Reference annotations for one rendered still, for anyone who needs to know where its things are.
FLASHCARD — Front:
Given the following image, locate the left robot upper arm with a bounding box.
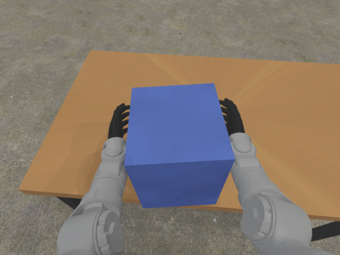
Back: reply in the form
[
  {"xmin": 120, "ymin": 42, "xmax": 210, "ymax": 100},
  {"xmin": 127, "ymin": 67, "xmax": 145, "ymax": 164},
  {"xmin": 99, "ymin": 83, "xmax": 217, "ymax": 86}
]
[{"xmin": 51, "ymin": 209, "xmax": 124, "ymax": 255}]

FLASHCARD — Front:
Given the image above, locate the table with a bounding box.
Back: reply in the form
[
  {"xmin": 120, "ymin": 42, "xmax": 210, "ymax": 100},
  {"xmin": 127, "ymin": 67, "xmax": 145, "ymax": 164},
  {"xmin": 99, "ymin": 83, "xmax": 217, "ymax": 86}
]
[{"xmin": 18, "ymin": 50, "xmax": 340, "ymax": 242}]

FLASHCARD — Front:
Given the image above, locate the right robot upper arm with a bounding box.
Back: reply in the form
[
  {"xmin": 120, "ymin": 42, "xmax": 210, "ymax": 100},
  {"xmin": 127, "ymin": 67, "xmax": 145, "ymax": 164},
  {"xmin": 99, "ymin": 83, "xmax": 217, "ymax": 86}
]
[{"xmin": 240, "ymin": 194, "xmax": 335, "ymax": 255}]

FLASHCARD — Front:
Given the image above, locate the left robot hand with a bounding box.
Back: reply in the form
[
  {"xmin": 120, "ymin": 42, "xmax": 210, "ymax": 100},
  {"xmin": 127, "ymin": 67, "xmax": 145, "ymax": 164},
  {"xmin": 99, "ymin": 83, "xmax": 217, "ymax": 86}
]
[{"xmin": 108, "ymin": 103, "xmax": 130, "ymax": 139}]

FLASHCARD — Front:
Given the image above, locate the robot right forearm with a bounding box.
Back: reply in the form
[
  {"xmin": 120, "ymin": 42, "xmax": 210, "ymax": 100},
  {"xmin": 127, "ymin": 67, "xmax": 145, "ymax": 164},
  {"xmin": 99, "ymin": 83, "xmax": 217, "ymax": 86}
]
[{"xmin": 229, "ymin": 132, "xmax": 312, "ymax": 238}]

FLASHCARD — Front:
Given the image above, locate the right robot hand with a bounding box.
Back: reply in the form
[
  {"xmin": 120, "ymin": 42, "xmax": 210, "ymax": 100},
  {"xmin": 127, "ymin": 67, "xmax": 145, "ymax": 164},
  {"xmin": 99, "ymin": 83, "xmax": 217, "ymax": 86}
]
[{"xmin": 219, "ymin": 98, "xmax": 245, "ymax": 136}]

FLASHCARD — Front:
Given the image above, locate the robot left forearm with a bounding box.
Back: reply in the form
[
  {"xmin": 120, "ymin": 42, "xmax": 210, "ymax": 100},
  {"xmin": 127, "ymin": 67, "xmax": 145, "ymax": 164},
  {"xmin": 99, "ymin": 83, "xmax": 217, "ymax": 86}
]
[{"xmin": 57, "ymin": 137, "xmax": 128, "ymax": 240}]

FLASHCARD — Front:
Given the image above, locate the carton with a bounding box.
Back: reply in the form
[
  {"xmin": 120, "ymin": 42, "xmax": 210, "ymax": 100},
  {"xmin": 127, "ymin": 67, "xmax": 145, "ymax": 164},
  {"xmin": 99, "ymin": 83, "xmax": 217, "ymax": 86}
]
[{"xmin": 124, "ymin": 83, "xmax": 235, "ymax": 208}]

